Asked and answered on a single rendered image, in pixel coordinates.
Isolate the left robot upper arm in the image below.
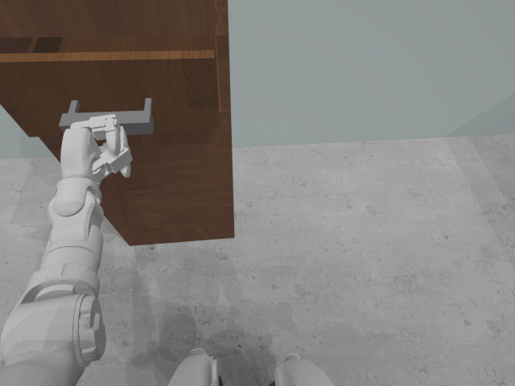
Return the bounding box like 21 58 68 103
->
0 294 106 386

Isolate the left robot hand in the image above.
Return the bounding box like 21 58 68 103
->
60 114 133 188

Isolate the handle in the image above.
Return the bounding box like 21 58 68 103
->
59 98 155 135

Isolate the right robot shin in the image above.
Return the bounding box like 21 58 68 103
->
282 354 300 364

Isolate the robot left thigh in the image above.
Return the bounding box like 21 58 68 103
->
168 355 219 386

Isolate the robot left forearm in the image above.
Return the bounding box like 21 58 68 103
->
0 177 104 367

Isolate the cabinet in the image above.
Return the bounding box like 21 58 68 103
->
0 0 235 246

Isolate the drawer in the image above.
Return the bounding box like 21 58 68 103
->
0 35 220 138

